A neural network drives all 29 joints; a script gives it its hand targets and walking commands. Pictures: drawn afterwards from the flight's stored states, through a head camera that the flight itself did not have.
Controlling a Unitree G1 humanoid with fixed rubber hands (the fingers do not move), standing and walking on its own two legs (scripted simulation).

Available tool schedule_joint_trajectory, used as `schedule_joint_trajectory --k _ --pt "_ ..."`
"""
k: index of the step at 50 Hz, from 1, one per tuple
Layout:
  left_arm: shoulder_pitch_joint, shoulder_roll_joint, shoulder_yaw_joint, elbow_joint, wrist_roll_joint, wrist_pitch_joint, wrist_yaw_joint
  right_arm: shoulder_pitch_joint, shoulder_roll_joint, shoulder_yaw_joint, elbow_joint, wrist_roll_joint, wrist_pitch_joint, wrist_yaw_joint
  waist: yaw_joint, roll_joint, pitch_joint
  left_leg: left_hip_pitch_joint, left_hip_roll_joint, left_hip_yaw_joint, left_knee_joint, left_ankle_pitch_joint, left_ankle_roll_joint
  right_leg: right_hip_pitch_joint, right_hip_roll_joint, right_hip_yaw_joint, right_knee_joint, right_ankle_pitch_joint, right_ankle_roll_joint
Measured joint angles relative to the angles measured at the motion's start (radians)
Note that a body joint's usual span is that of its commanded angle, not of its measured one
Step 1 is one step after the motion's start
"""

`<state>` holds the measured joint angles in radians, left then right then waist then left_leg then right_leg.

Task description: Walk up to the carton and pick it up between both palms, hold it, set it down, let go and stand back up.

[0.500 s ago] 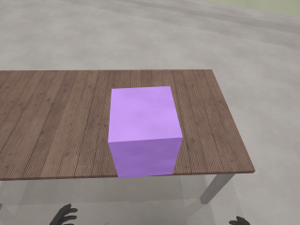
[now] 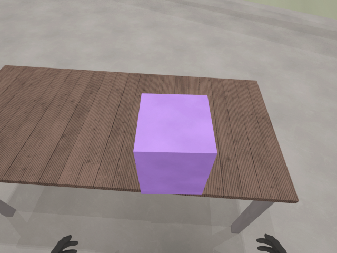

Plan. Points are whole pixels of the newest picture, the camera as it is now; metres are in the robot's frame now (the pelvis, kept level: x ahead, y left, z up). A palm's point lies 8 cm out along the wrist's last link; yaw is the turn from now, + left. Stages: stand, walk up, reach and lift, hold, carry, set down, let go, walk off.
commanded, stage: reach and lift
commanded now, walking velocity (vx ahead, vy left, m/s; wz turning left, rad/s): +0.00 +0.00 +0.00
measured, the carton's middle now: (172, 146) +0.44 +0.00 -0.06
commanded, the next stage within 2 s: none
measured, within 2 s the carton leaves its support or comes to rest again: neither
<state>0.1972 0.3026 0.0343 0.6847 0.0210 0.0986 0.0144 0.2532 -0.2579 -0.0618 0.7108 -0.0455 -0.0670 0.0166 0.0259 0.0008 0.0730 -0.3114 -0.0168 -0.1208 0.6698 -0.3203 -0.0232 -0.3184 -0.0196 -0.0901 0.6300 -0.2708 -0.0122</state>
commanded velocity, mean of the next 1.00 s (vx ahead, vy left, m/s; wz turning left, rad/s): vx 0.00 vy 0.00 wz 0.00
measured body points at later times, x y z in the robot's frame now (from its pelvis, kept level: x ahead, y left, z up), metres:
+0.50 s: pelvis +0.03 -0.01 +0.02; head +0.04 +0.02 +0.46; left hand +0.20 +0.26 -0.07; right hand +0.19 -0.22 -0.06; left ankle +0.03 +0.14 -0.72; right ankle +0.04 -0.11 -0.72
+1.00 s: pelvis +0.06 +0.03 +0.02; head +0.04 +0.04 +0.47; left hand +0.23 +0.23 -0.05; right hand +0.22 -0.21 -0.05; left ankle +0.03 +0.14 -0.72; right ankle +0.04 -0.11 -0.72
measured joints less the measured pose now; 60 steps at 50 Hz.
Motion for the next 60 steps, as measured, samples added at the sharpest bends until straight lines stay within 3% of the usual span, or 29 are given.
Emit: schedule_joint_trajectory --k 3,5,10,15,23,39,48,60 --pt "-0.033 -0.024 0.042 -0.052 0.025 0.091 0.009 -0.113 0.01 -0.039 0.155 -0.026 -0.085 0.012 0.004 0.006 0.035 0.007 0.054 0.076 0.039 -0.017 -0.011 0.004 0.022 0.032 0.046 -0.023 -0.008" --pt "-0.053 -0.031 0.05 -0.089 0.018 0.126 0.007 -0.146 0.022 -0.034 0.167 -0.026 -0.116 0.012 0.006 -0.002 0.055 0.029 0.059 0.094 0.04 -0.017 -0.014 0.012 0.022 0.043 0.067 -0.032 -0.012" --pt "-0.072 -0.023 0.048 -0.169 -0.016 0.167 -0.006 -0.119 0.083 0.014 0.047 -0.019 -0.132 -0.007 -0.009 -0.057 0.058 0.105 0.042 0.103 -0.047 0.009 -0.004 0.063 0.004 0.045 0.043 -0.041 -0.02" --pt "-0.077 -0.028 0.058 -0.2 -0.011 0.159 -0.009 -0.093 0.12 0.029 -0.01 -0.005 -0.117 -0.016 0.0 -0.078 0.055 0.169 0.057 0.112 -0.132 0.04 -0.028 0.122 0.019 0.05 -0.038 -0.011 -0.024" --pt "-0.035 -0.034 0.059 -0.175 -0.031 0.034 -0.002 -0.07 0.129 0.034 -0.009 0.027 -0.172 -0.015 0.019 -0.069 0.058 0.217 0.061 0.128 -0.211 0.06 -0.021 0.176 0.025 0.063 -0.14 0.026 -0.011" --pt "0.036 -0.11 -0.029 -0.111 -0.057 -0.262 0.041 -0.106 0.092 0.02 0.154 0.117 -0.384 0.032 0.016 -0.015 -0.003 0.247 0.047 0.153 -0.239 0.034 0.021 0.24 0.014 0.089 -0.255 0.054 0.031" --pt "0.049 -0.145 -0.048 -0.083 -0.05 -0.394 0.042 -0.09 0.074 0.056 0.198 0.196 -0.478 0.046 0.016 -0.01 -0.019 0.268 0.049 0.155 -0.218 0.008 0.025 0.267 0.018 0.095 -0.252 0.04 0.035" --pt "0.05 -0.13 -0.071 -0.037 -0.108 -0.547 0.027 -0.071 0.097 0.094 0.166 0.243 -0.562 0.039 0.008 -0.007 -0.022 0.237 0.051 0.143 -0.16 -0.011 0.018 0.232 0.021 0.091 -0.177 0.009 0.03"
